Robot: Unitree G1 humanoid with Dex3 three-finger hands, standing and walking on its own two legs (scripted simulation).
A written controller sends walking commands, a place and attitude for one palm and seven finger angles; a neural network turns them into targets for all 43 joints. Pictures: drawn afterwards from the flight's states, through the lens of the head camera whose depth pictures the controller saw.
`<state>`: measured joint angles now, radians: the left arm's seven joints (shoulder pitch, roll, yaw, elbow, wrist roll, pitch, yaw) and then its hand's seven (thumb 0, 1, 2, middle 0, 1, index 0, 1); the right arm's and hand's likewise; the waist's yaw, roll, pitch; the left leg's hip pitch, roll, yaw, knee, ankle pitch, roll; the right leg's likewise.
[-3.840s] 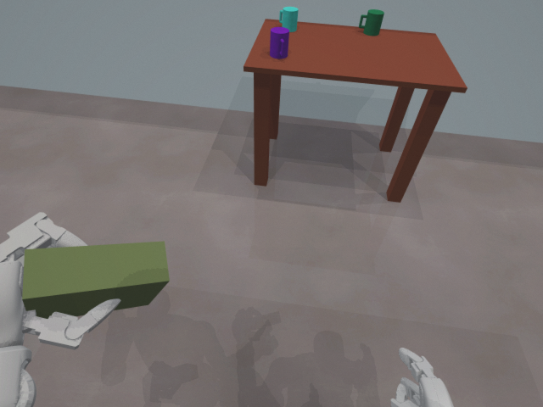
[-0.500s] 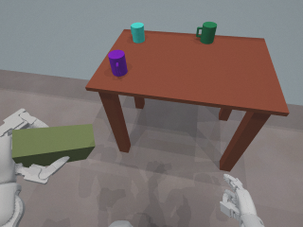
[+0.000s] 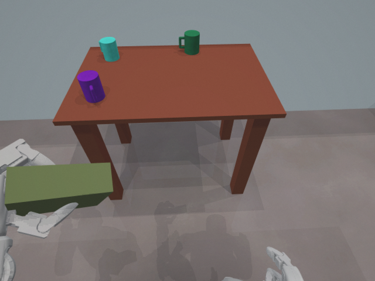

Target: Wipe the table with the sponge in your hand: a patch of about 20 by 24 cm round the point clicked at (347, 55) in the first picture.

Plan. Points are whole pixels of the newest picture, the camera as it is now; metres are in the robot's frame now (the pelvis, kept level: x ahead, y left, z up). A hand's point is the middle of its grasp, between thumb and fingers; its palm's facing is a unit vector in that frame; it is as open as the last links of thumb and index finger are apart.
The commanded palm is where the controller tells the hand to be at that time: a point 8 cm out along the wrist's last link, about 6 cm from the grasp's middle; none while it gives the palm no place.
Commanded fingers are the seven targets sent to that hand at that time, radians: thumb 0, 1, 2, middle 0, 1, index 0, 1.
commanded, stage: turn to face it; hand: left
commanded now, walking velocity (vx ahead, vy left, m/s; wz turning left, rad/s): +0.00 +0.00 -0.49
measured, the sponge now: (76, 188) +0.22 +0.21 +0.15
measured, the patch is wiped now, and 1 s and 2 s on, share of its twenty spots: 0.00 0.00 0.00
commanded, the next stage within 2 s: take the last steps up to it in 0.26 s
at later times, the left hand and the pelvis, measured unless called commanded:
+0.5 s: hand (93, 204) +0.18 +0.16 +0.18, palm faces +0.23 -0.86 -0.46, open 9.1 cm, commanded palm +0.14 +0.20 +0.18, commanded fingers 0.00 0.10 1.30 -1.20 -1.60 -1.20 -1.60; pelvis -0.06 -0.04 -0.01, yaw -10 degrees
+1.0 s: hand (136, 199) +0.20 +0.10 +0.18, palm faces +0.19 -0.83 -0.53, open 9.1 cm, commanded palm +0.15 +0.16 +0.18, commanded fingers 0.00 0.10 1.30 -1.20 -1.60 -1.20 -1.60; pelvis -0.06 -0.08 +0.01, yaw -10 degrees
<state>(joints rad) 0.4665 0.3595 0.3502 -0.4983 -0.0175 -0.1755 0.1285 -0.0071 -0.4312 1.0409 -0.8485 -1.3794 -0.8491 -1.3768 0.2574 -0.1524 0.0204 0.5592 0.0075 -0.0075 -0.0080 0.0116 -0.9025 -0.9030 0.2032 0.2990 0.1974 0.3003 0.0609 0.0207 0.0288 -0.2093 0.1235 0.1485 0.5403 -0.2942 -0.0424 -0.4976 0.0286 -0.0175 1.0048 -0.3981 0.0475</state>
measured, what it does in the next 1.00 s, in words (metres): steps to the right: right foot, then left foot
